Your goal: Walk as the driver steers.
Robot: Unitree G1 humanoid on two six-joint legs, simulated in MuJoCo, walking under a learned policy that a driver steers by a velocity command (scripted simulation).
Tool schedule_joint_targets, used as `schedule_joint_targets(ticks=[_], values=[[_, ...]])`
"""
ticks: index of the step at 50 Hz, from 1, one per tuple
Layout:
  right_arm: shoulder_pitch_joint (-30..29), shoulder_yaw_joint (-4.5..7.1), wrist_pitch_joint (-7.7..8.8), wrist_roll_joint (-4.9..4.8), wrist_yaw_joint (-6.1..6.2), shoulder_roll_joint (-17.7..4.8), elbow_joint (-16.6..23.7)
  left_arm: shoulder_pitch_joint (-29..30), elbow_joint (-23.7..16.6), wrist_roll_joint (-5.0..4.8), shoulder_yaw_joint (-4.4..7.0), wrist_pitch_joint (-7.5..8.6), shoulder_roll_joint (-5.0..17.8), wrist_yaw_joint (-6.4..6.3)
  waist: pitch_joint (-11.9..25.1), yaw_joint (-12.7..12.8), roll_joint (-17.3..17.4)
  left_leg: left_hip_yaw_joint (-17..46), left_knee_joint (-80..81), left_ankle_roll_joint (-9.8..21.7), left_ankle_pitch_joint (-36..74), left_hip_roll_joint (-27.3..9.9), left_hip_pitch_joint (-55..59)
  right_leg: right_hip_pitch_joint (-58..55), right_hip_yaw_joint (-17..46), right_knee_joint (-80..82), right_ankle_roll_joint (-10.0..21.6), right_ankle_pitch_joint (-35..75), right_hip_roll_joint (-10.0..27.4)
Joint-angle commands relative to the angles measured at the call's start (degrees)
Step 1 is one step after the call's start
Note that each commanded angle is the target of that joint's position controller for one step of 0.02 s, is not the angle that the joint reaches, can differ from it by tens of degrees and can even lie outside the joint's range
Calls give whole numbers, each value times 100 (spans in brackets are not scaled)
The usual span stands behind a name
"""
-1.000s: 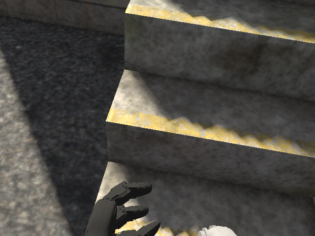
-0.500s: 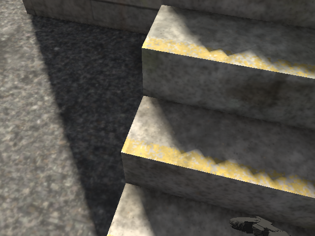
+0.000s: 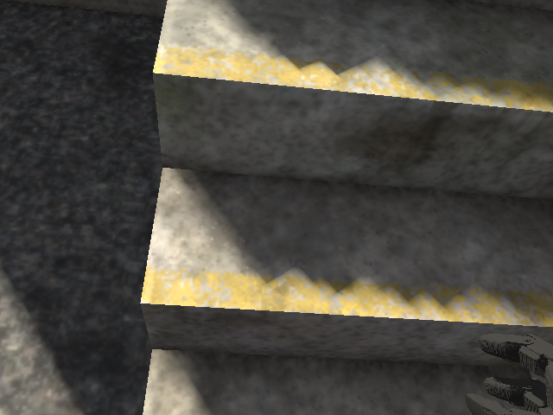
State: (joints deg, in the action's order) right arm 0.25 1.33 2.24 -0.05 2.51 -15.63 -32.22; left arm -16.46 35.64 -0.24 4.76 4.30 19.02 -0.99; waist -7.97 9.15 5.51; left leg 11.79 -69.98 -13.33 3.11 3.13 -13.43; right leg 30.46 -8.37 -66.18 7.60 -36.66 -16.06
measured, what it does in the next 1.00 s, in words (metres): climbs, turning right: left foot, then right foot 0.20 m higher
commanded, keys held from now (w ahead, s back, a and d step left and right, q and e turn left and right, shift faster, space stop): w+e+shift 0.14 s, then w+shift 0.86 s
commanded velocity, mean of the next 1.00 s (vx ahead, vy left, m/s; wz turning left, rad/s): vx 0.87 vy -0.11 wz -0.36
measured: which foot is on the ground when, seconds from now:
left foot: up 0.00-0.20, down 0.22-0.90, up 0.92-1.00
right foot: down 0.00-0.16, up 0.18-0.80, down 0.82-1.00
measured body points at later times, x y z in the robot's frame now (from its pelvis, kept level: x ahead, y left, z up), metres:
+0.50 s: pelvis +0.05 +0.17 +0.09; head +0.04 +0.20 +0.54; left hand +0.18 +0.39 -0.03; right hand +0.24 -0.09 +0.04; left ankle -0.03 +0.17 -0.62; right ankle +0.08 +0.04 -0.24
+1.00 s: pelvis +0.19 +0.24 +0.15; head +0.22 +0.36 +0.58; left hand +0.43 +0.39 +0.04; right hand +0.21 -0.09 +0.15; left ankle +0.05 +0.37 -0.40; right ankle +0.19 +0.15 -0.41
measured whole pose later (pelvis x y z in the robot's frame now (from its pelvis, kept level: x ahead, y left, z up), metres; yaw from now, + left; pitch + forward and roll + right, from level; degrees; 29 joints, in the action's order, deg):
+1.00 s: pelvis +0.19 +0.24 +0.15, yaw -18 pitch +5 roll -9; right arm 23.1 0.5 2.5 -6.2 10.7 -20.2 -38.0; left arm -6.7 30.1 -1.8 -2.3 4.8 12.7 1.4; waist 4.7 7.2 -8.4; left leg 10.9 -91.8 -10.5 -42.8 5.1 -26.2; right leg 51.8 -9.5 -87.0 10.6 -37.0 -13.0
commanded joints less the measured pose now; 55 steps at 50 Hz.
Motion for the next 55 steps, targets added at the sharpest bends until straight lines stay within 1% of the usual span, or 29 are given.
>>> schedule_joint_targets(ticks=[1, 2, 5, 6, 8, 9, 10, 12, 14, 17, 21, 23, 33, 34, 35, 37, 39, 40, 41, 43, 45, 46, 47, 49, 50, 51, 52, 53, 55], values=[[-1777, 96, 535, -1, -161, -596, 1676, -2075, 395, -155, 146, 493, -42, -205, 1458, 848, -1801, 1615, -5373, -193, -5671, 387, -4700, -3808, 6115, 2570, 1976, 3085, 2298], [-2061, -66, 570, 256, -188, -358, 1831, -2100, 535, -228, 93, 627, -69, -214, 1097, 750, -1208, 1429, -5270, 13, -6468, 248, -5853, -4459, 5596, 2370, 1624, 3990, 2204], [-2780, -309, 405, 311, -80, -243, 2033, -3674, 1267, -407, 66, 554, -134, -406, 1947, 1372, -303, 1010, -4997, -324, -8267, 77, -8147, -7778, 5658, 1520, 1066, 6100, 2358], [-2378, -460, 433, 441, -208, -59, 2137, -3095, 981, -625, 35, 531, 14, -546, 2368, 923, 32, 1265, -3274, -19, -7699, -375, -6524, -6332, 5448, 1781, 724, 5804, 2195], [324, -738, 601, 461, -646, 619, 1590, -61, 140, -794, 17, -5, 279, -819, 1621, -1427, 1434, 1178, 4930, 1487, -5783, -1287, 275, 1050, 3039, 874, -91, 3621, 928], [826, -681, 530, 207, -876, 897, 547, 303, -176, -367, 47, -116, 239, -676, 1016, -1413, 3133, -1010, 4531, 1452, -31, -618, 2529, 3473, 1367, -762, -513, 307, 417], [-598, -566, 526, 350, -732, 114, 569, -703, -412, -654, 66, 161, 221, -495, 2014, -151, 3994, -12, 3800, 1287, 88, -771, 3585, 4596, 1578, -2192, -645, 873, 1100], [-882, -557, 351, 253, -165, 49, 802, -828, 33, -601, 23, 96, -43, -123, 1551, -210, 1793, -345, 4252, 503, 1066, -1388, 2264, 4255, 2021, -4345, -738, 1370, 1023], [-757, -428, 223, 172, -89, -440, 582, -1124, -34, -146, -120, -120, -138, 57, 2066, 255, -11, -1007, 3396, 93, 4227, -1356, 2596, 4373, 1059, -5727, -686, 1252, 946], [-1051, -244, 286, 299, -95, -550, 525, -1200, -104, -16, -265, -306, -218, 82, 2034, 390, -1044, -1521, 4105, 579, 1821, -933, 1081, 3514, 307, -5803, -918, 2250, 1094], [74, -232, 147, 292, -220, -493, -263, -292, -384, -257, -666, -200, -1161, -52, 1044, -272, -910, -1642, 4415, 317, -49, -998, 1306, 5843, 1039, -6927, -642, 3189, 1089], [146, -219, 171, 308, -136, -666, -286, 18, -496, -209, -768, -213, -1194, -31, 931, -322, -370, -1131, 4953, 440, -469, -1595, 924, 6305, 917, -7498, -748, 3147, 1038], [2166, -509, 377, -5, 28, -580, -1735, 1832, -572, -461, -1355, 11, -1483, 274, 430, -656, -1106, -802, 5101, 185, 179, -1498, 1301, 7926, 493, -7210, -242, 3303, 935], [2444, -531, 361, -19, 14, -577, -1898, 2096, -669, -430, -1426, 65, -1579, 346, 496, -700, -1068, -777, 5153, 201, 312, -1450, 1217, 7775, 362, -7039, -158, 3289, 933], [2801, -388, 248, -353, 277, -737, -1969, 1792, -1095, 369, -1248, -182, -1054, 396, 99, -364, -1734, -427, 4710, -1283, 5465, -1737, 1017, 7058, -200, -7048, -361, 1600, 424], [1541, -149, 268, -338, 605, -1681, -1353, 1088, -1060, 363, -1255, -148, -973, 273, 1680, 637, -66, -960, 5183, -1712, 8912, -1449, -1012, 2148, -526, -3256, -136, 685, 703], [3252, -60, 414, -438, 861, -1543, -1824, 1778, -998, 270, -976, -420, -365, 282, 2764, 105, -2217, -304, 3907, -12, 6604, -2056, -434, -204, -548, -1224, 378, -383, 547], [3168, -15, 329, -368, 927, -1691, -1858, 1335, -624, 269, -883, -581, -503, 346, 2407, 243, -2400, -216, 3151, 375, 5739, -2054, 708, 603, -9, -1030, 660, -496, 364], [2600, 79, 345, -297, 1022, -1822, -1522, 852, -318, 349, -913, -643, -673, 470, 2077, 417, -1976, -236, 2643, 437, 5381, -1856, 1125, 1142, 466, -1148, 908, -279, 288], [2539, 152, 319, -407, 1007, -1540, -1175, 842, -382, 216, -1113, -519, -1440, 448, 1040, 231, 610, -825, 2525, -817, 9855, -948, 648, 2134, 1413, -1736, 1672, -924, -86], [2168, 119, 209, -534, 1198, -1343, -614, -121, -294, 319, -934, -312, -689, 409, 1386, 792, 512, -1277, 774, -1510, 11111, -436, 626, 1784, 1054, -577, 2039, -847, -3], [1314, 201, 59, -680, 1282, -1437, 109, -750, -187, 291, -866, -171, -448, 310, 1806, 1260, -1086, -571, -2022, -1587, 8142, -33, 281, 1522, 2668, 647, 2411, -1607, 1130], [937, 230, -74, -1072, 1203, -1403, 584, 645, -459, -26, -995, 82, -1020, 238, 1562, 665, -4210, 1340, -5589, -699, -4006, -17, -1478, 1735, 5769, 1676, 2860, -464, 2980], [1619, -102, 265, -635, 638, -716, 456, 1564, -1060, -281, -1101, 328, -1783, 280, 487, -474, -1549, 2611, -3424, 611, -8786, -1256, -1461, 3774, 4404, -888, 1233, 2915, 2138], [2341, -222, 260, -164, 431, -720, 96, 2247, -1371, -626, -961, 299, -1466, 112, 524, -1263, 562, 1600, 455, 1118, -7677, -1432, -228, 4605, 2943, -2041, 363, 4309, 1500], [2928, -215, 217, 92, 65, -752, -467, 2018, -1423, -703, -808, -74, -1363, -177, 848, -1442, 3137, 137, 5033, 1579, -1625, -1929, -190, 2945, 996, -3428, -327, 2372, 860], [3495, -429, 118, 243, -242, -40, -910, 2603, -1626, -301, -759, -196, -1112, -250, 462, -1742, 2706, -1206, 6248, 2169, 2425, -1564, -196, 2660, 285, -4719, -288, 498, 642], [2646, -631, 57, 177, -354, 209, -921, 2234, -1871, -210, -699, -285, -1039, -95, 321, -862, 1930, -1461, 6613, 2196, 4495, -1398, 833, 3611, 492, -4920, -219, -1126, 684], [1097, -840, 186, 16, -488, -176, -129, 1411, -1917, -141, -682, -461, -1133, 190, 457, 68, 318, -1012, 7546, 1881, 6569, -1840, 1047, 3036, 214, -5984, -704, -2052, 312]])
